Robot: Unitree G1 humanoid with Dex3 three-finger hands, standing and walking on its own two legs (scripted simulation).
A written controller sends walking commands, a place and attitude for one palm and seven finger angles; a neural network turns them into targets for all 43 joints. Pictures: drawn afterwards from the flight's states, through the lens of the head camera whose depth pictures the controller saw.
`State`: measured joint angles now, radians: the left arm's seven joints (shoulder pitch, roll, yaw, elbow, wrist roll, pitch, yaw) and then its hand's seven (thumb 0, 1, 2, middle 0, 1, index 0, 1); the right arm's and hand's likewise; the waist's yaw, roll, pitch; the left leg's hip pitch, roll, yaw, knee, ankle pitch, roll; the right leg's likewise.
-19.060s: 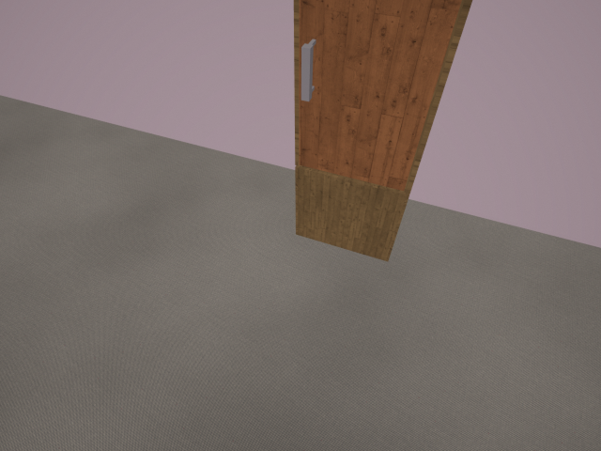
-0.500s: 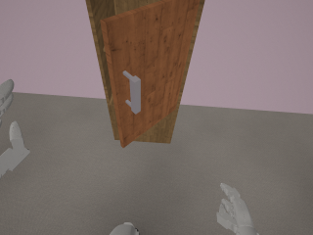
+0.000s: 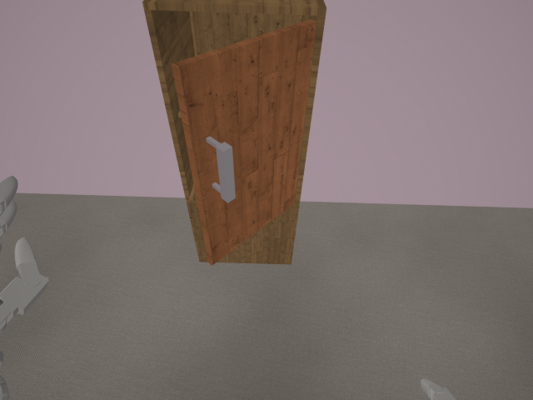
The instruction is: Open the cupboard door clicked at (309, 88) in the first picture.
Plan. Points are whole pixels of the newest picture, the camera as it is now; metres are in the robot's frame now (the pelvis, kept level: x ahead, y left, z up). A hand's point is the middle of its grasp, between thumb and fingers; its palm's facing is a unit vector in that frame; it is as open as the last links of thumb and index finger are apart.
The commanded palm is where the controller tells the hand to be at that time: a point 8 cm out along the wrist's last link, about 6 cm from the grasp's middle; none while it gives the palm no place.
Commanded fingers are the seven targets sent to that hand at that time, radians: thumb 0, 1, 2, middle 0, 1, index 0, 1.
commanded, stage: stop stepping back and stand still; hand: left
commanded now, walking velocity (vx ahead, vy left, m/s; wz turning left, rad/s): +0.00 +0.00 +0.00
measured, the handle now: (220, 169) +0.57 +0.13 +0.02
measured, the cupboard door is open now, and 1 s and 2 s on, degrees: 46 46 46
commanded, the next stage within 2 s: let the arm hang, fingers relaxed in 0.60 s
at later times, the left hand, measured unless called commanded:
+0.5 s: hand (0, 303) +0.18 +0.30 +0.16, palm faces +0.41 -0.79 -0.45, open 7.4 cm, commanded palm +0.12 +0.33 +0.18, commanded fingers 0.00 0.90 0.90 -0.20 -0.30 -0.20 -0.30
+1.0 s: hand out of the picture +0.03 +0.21 -0.16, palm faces -0.08 -0.98 -0.20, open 7.4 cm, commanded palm none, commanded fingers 0.00 0.90 0.90 -0.20 -0.30 -0.20 -0.30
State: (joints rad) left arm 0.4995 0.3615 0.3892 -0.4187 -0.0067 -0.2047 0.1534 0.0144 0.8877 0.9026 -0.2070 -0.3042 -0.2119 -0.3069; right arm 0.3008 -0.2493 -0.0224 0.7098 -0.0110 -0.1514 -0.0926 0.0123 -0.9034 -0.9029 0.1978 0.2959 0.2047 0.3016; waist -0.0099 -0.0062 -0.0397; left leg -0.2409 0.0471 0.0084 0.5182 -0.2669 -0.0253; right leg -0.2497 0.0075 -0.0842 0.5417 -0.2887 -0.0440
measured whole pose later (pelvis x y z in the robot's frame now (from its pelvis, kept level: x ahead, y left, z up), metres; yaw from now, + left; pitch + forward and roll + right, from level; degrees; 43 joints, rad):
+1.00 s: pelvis -0.04 +0.03 +0.00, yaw +0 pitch -1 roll +0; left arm 0.22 0.21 -0.03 0.91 0.03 0.05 -0.02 0.01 0.91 0.90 -0.20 -0.30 -0.20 -0.30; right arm 0.17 -0.30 -0.01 0.96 -0.03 0.01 0.02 0.01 -0.91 -0.90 0.20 0.30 0.21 0.30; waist -0.02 0.00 0.06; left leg -0.29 0.00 0.02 0.52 -0.22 0.01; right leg -0.29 -0.04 -0.07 0.53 -0.22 -0.01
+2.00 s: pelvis +0.00 +0.01 +0.01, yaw +1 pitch -1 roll +0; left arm 0.09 0.30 0.01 1.14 0.01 -0.01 0.00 0.01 0.91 0.90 -0.20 -0.30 -0.20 -0.30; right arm 0.11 -0.32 -0.01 1.13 -0.02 0.00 0.00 0.00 -0.91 -0.90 0.20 0.30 0.20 0.30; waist 0.00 0.02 0.07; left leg -0.13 0.02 0.00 0.32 -0.16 -0.02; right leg -0.13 -0.01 -0.09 0.33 -0.18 -0.02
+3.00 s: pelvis -0.01 -0.01 -0.01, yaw -11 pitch -1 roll +2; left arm 0.18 0.20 0.07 0.96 0.02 0.04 -0.01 0.01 0.91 0.90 -0.20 -0.30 -0.20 -0.30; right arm 0.21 -0.23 -0.06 1.03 -0.02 0.06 -0.03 0.00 -0.90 -0.90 0.20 0.30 0.21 0.30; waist 0.01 0.03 0.12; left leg -0.36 0.07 0.06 0.95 -0.50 -0.04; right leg -0.31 0.04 0.00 0.65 -0.33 -0.07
